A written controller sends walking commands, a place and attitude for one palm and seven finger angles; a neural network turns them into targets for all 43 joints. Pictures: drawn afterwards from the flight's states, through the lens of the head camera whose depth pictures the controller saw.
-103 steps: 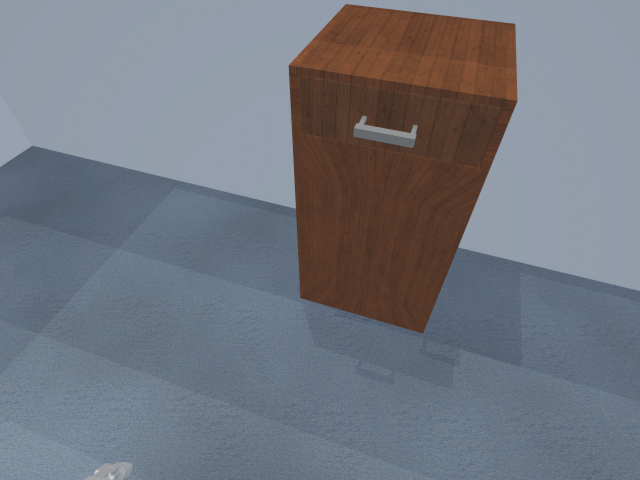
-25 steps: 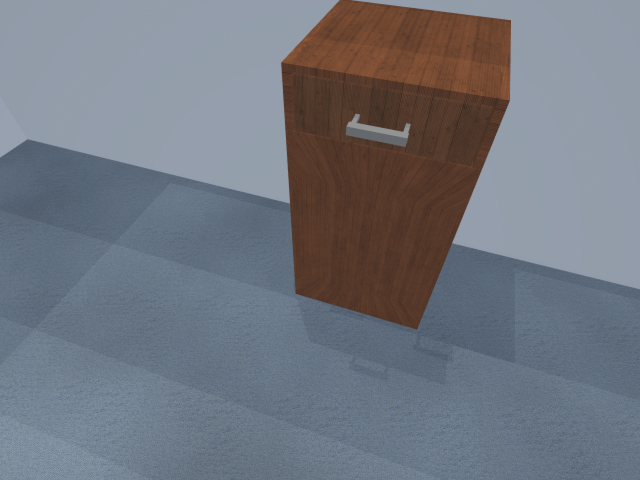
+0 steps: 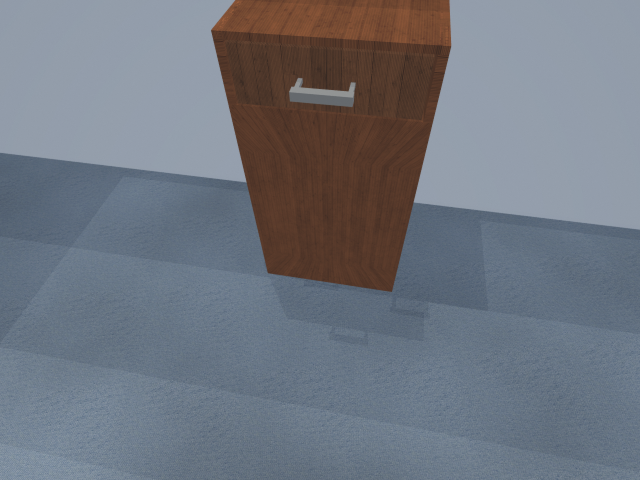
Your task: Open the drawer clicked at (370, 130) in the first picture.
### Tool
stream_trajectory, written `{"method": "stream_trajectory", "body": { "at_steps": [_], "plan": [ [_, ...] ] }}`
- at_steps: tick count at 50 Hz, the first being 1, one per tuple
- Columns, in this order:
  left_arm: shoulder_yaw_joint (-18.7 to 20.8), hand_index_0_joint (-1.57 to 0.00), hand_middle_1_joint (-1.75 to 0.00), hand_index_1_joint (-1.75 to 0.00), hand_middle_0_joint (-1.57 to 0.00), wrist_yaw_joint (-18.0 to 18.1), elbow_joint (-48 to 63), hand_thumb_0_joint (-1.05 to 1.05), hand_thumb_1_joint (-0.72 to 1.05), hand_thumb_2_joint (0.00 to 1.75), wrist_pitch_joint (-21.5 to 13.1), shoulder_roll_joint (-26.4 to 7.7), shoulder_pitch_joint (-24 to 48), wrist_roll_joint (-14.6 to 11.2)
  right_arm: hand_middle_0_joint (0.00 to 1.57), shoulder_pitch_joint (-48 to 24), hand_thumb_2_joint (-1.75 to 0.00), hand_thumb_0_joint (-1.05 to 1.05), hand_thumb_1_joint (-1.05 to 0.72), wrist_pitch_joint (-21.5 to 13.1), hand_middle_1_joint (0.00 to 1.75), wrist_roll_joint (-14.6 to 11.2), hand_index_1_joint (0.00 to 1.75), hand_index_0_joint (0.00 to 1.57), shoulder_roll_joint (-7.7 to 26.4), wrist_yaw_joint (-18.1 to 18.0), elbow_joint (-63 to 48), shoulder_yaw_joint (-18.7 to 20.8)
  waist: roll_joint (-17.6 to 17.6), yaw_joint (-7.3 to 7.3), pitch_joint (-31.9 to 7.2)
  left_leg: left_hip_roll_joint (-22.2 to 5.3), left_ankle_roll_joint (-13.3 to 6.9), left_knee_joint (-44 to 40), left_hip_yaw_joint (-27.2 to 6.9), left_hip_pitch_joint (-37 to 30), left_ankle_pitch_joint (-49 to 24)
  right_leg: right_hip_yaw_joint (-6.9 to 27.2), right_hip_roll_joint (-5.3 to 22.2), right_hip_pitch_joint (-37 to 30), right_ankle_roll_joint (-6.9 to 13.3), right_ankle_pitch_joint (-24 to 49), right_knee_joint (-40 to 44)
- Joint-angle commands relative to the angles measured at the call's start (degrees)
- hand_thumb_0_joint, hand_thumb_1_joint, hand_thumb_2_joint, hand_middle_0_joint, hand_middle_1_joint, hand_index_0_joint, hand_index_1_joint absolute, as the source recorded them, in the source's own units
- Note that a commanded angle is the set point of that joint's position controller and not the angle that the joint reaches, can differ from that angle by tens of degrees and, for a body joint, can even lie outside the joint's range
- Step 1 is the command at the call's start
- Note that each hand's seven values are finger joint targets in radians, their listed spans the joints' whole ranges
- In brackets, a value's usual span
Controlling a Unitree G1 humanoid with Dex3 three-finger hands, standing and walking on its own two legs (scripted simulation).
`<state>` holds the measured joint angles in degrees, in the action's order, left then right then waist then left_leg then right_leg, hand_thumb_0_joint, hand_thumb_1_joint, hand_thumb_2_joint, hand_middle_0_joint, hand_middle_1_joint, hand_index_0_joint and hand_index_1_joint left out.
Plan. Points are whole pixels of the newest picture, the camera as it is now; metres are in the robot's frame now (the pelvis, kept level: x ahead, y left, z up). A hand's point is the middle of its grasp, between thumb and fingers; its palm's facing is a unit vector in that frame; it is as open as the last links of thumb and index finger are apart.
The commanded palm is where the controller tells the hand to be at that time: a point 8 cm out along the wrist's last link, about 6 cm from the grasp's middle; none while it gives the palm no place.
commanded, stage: turn to face it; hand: left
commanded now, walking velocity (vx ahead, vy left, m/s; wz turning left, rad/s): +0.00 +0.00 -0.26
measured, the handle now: (323, 90) +0.81 +0.04 +0.04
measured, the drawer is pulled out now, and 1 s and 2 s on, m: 0.00 0.00 0.00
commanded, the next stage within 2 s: take the last steps up to it in 0.10 s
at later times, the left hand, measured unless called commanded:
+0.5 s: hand out of the picture +0.09 +0.20 -0.15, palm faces -0.18 -0.96 -0.22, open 7.3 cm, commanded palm none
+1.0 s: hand out of the picture +0.09 +0.10 -0.17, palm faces -0.08 -0.99 -0.13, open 7.3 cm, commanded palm none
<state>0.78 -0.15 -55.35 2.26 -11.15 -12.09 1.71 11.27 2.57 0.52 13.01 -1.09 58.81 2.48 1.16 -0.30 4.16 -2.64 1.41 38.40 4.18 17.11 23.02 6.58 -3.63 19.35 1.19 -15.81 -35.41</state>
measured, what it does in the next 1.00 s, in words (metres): walks ahead: right foot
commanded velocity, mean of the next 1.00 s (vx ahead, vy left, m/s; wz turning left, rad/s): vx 0.23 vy -0.03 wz -0.06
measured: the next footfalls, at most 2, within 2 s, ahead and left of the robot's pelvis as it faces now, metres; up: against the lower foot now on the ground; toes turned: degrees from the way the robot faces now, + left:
right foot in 0.60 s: +0.05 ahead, -0.15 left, +0.00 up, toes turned -17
left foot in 1.06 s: +0.34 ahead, +0.01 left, +0.00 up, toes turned -2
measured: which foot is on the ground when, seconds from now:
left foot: down 0.00-0.60, up 0.62-1.00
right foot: down 0.00-0.20, up 0.22-0.58, down 0.60-1.00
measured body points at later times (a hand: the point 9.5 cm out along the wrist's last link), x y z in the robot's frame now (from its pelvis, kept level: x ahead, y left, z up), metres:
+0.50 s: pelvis +0.00 +0.01 +0.02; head +0.01 +0.01 +0.47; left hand +0.10 +0.25 -0.13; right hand -0.05 -0.22 -0.14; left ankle -0.03 +0.14 -0.73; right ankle -0.02 -0.12 -0.69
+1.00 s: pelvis +0.16 -0.06 +0.00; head +0.18 -0.05 +0.45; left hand +0.10 +0.15 -0.16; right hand +0.20 -0.30 -0.14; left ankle +0.29 +0.02 -0.70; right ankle +0.01 -0.14 -0.73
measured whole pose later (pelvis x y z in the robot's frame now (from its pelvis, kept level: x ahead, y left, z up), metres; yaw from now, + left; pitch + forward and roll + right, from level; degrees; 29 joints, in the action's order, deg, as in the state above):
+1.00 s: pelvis +0.16 -0.06 +0.00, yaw -10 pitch +0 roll -2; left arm 1.2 1.0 -66.0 -3.6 -6.6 -26.1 2.0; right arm 9.1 -1.0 1.2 9.1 1.3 58.4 3.0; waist 0.0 1.9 2.0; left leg -5.3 -0.4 41.9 6.9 30.3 12.3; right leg -7.0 -1.3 -3.3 0.9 -22.0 -19.2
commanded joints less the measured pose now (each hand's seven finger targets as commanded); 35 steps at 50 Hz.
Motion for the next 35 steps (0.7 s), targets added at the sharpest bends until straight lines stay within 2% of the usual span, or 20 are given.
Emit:
{"method": "stream_trajectory", "body": {
  "at_steps": [1,4,7,8,9,10,11,12,14,17,22,24,26,28,29,30,31,32,33,35],
  "plan": [
    [4.4,-0.20,-0.30,-0.30,-0.20,2.0,3.5,0.00,0.90,0.90,-1.0,-12.9,-2.9,-0.1,0.20,-1.6,-0.90,0.00,-0.90,-1.8,0.30,-0.2,0.30,0.20,5.1,-0.5,-5.4,1.6,-12.2,1.64,-5.4,0.7,-0.5,14.5,-5.2,7.6,6.2,21.9,16.8,-6.9,11.0,17.4,16.5],
    [4.6,-0.20,-0.30,-0.30,-0.20,2.2,4.6,0.00,0.90,0.90,-1.0,-12.2,-0.6,0.1,0.20,2.1,-0.90,0.00,-0.90,-2.3,0.30,-0.6,0.30,0.20,3.5,-0.7,-4.3,1.3,-9.6,-0.09,-9.2,1.0,-0.3,3.0,-4.2,2.1,3.4,17.8,14.1,-8.3,9.1,21.7,13.1],
    [4.6,-0.20,-0.30,-0.30,-0.20,2.0,4.7,0.00,0.90,0.90,-0.6,-11.1,-0.2,-0.6,0.20,6.5,-0.90,0.00,-0.90,-2.9,0.30,-0.6,0.30,0.20,2.9,-1.2,-3.0,1.3,-8.6,-1.72,-9.3,2.5,-0.5,-11.7,-2.8,-10.1,-7.3,15.1,10.3,-1.2,5.1,13.9,11.0],
    [4.3,-0.20,-0.30,-0.30,-0.20,1.7,5.2,0.00,0.90,0.90,-0.4,-9.7,0.1,-0.8,0.20,7.9,-0.90,0.00,-0.90,-3.2,0.30,-0.5,0.30,0.20,4.3,-1.4,-2.8,1.5,-5.1,-2.43,-9.4,-0.2,-1.3,-15.0,-4.5,-14.4,-7.6,12.2,7.6,3.2,3.1,8.4,8.4],
    [3.9,-0.20,-0.30,-0.30,-0.20,1.4,6.0,0.00,0.90,0.90,-0.2,-7.1,0.2,-1.0,0.20,7.7,-0.90,0.00,-0.90,-3.6,0.30,0.1,0.30,0.20,7.5,-1.5,-3.5,2.1,5.9,-2.45,-7.3,-8.8,-4.5,-21.3,-15.7,-16.3,-5.1,7.2,1.9,11.2,0.8,0.4,0.4],
    [3.8,-0.20,-0.30,-0.30,-0.20,1.0,6.4,0.00,0.90,0.90,-0.2,-5.6,0.6,-1.0,0.20,5.7,-0.90,0.00,-0.90,-3.4,0.30,0.5,0.30,0.20,10.3,-1.4,-4.8,2.6,15.0,-1.85,-3.6,-18.4,-9.0,-26.4,-24.4,-10.0,-5.7,-0.7,-1.2,13.1,-1.9,-11.2,-9.5],
    [4.3,-0.20,-0.30,-0.30,-0.20,0.8,6.0,0.00,0.90,0.90,-0.1,-6.6,0.4,-0.6,0.20,3.4,-0.90,0.00,-0.90,-3.2,0.30,0.9,0.30,0.20,10.2,-1.3,-5.5,2.0,9.2,-0.95,-2.2,-20.6,-11.3,-27.7,-24.4,-3.8,-2.0,-0.5,1.1,9.9,-2.6,-11.3,-17.4],
    [4.8,-0.20,-0.30,-0.30,-0.20,0.8,4.6,0.00,0.90,0.90,0.4,-6.9,-1.1,0.0,0.20,1.6,-0.90,0.00,-0.90,-3.4,0.30,1.1,0.30,0.20,8.6,-1.3,-5.6,1.7,12.0,0.32,-1.9,-19.3,-11.3,-29.3,-23.6,-1.4,3.4,-0.4,2.0,10.3,-2.9,-10.5,-22.6],
    [5.1,-0.20,-0.30,-0.30,-0.20,-0.6,3.9,0.00,0.90,0.90,0.4,-7.2,-1.5,0.6,0.20,2.0,-0.90,0.00,-0.90,-3.9,0.30,1.2,0.30,0.20,8.4,-1.3,-5.7,1.5,6.1,0.51,0.4,-15.8,-10.0,-29.8,-18.4,-2.7,8.7,-2.3,2.9,14.5,-3.0,-6.3,-28.3],
    [4.3,-0.20,-0.30,-0.30,-0.20,-1.8,3.5,0.00,0.90,0.90,-0.5,-5.2,-0.9,0.4,0.20,5.7,-0.90,0.00,-0.90,-4.8,0.30,1.1,0.30,0.20,7.8,-1.1,-4.1,1.8,5.1,-0.79,1.0,-13.6,-9.5,-28.7,-13.0,-8.8,4.5,-5.9,4.8,17.6,-3.1,-3.1,-24.5],
    [3.5,-0.20,-0.30,-0.30,-0.20,-2.3,4.8,0.00,0.90,0.90,-1.3,-3.6,4.7,0.3,0.20,13.6,-0.90,0.00,-0.90,-5.4,0.30,1.5,0.30,0.20,7.4,-1.0,-0.7,2.2,5.7,-4.11,2.2,-16.3,-10.5,-28.4,-12.2,-13.9,-1.4,-8.5,7.4,16.3,-3.1,-5.1,-12.2],
    [3.3,-0.20,-0.30,-0.30,-0.20,-2.4,4.8,0.00,0.90,0.90,-1.7,-3.0,5.1,0.1,0.20,13.3,-0.90,0.00,-0.90,-5.3,0.30,1.7,0.30,0.20,7.7,-0.8,-0.1,2.3,6.8,-3.89,2.0,-16.7,-10.2,-27.6,-10.6,-11.9,-3.0,-9.8,7.8,11.5,-2.9,-6.2,-5.8],
    [3.2,-0.20,-0.30,-0.30,-0.20,-2.4,3.5,0.00,0.90,0.90,-2.3,-2.3,2.7,-0.2,0.20,11.7,-0.90,0.00,-0.90,-5.1,0.30,1.8,0.30,0.20,8.2,-0.5,0.1,2.3,7.7,-2.47,0.9,-15.6,-9.1,-25.3,-8.2,-8.5,-5.1,-12.0,6.4,3.8,-2.4,-5.5,0.0],
    [3.6,-0.20,-0.30,-0.30,-0.20,-2.1,0.3,0.00,0.90,0.90,-3.1,-3.0,-4.3,-0.2,0.20,10.8,-0.90,0.00,-0.90,-4.9,0.30,1.6,0.30,0.20,7.1,-0.2,0.8,2.1,4.5,0.93,-3.0,-12.1,-6.0,-17.0,-4.6,-4.4,-5.4,-14.2,4.1,-9.6,-1.7,1.5,9.6],
    [4.1,-0.20,-0.30,-0.30,-0.20,-1.6,-2.1,0.00,0.90,0.90,-3.9,-5.5,-10.3,-0.1,0.20,10.4,-0.90,0.00,-0.90,-5.0,0.30,1.0,0.30,0.20,5.7,0.2,0.9,1.8,-0.5,3.73,-6.0,-9.0,-3.8,-7.5,-0.6,1.8,-4.7,-10.0,7.1,-20.3,-0.2,1.2,12.7],
    [5.4,-0.20,-0.30,-0.30,-0.20,-0.6,-4.3,0.00,0.90,0.90,-4.8,-11.9,-16.9,0.3,0.20,10.0,-0.90,0.00,-0.90,-5.3,0.30,0.4,0.30,0.20,1.3,0.6,-0.6,0.7,-16.7,6.24,-8.9,-2.9,-1.0,9.0,6.0,15.4,4.7,8.0,20.8,-31.0,4.8,-7.8,18.2],
    [5.6,-0.20,-0.30,-0.30,-0.20,0.0,-5.3,0.00,0.90,0.90,-4.6,-14.5,-20.5,-0.7,0.20,4.7,-0.90,0.00,-0.90,-5.4,0.30,0.8,0.30,0.20,1.8,0.8,-3.4,0.4,-19.0,8.00,-7.1,-1.1,-1.2,19.8,2.6,23.3,12.8,19.5,27.1,-29.7,8.6,-7.3,23.4],
    [5.6,-0.20,-0.30,-0.30,-0.20,0.7,-5.5,0.00,0.90,0.90,-4.8,-12.6,-19.0,-0.8,0.20,3.3,-0.90,0.00,-0.90,-5.1,0.30,0.9,0.30,0.20,2.8,0.9,-3.2,1.1,-15.4,7.18,-5.1,-3.3,-1.9,25.0,-1.5,23.9,8.2,17.1,26.8,-26.3,9.3,-7.8,24.0],
    [5.0,-0.20,-0.30,-0.30,-0.20,0.8,-5.2,0.00,0.90,0.90,-5.1,-10.3,-15.8,-0.6,0.20,2.2,-0.90,0.00,-0.90,-5.2,0.30,0.9,0.30,0.20,2.2,1.1,-2.6,1.2,-14.6,6.22,-1.6,-4.8,-2.0,27.1,-2.2,24.7,3.8,14.1,24.7,-22.2,8.9,-6.5,24.4],
    [3.4,-0.20,-0.30,-0.30,-0.20,0.9,-4.4,0.00,0.90,0.90,-5.4,-5.7,-11.2,-0.5,0.20,3.4,-0.90,0.00,-0.90,-4.8,0.30,1.2,0.30,0.20,1.0,1.3,-1.1,1.2,-6.4,2.77,1.4,-5.9,-1.1,26.5,-2.0,21.8,-2.3,5.9,21.7,-16.1,8.0,1.1,24.0]
  ]
}}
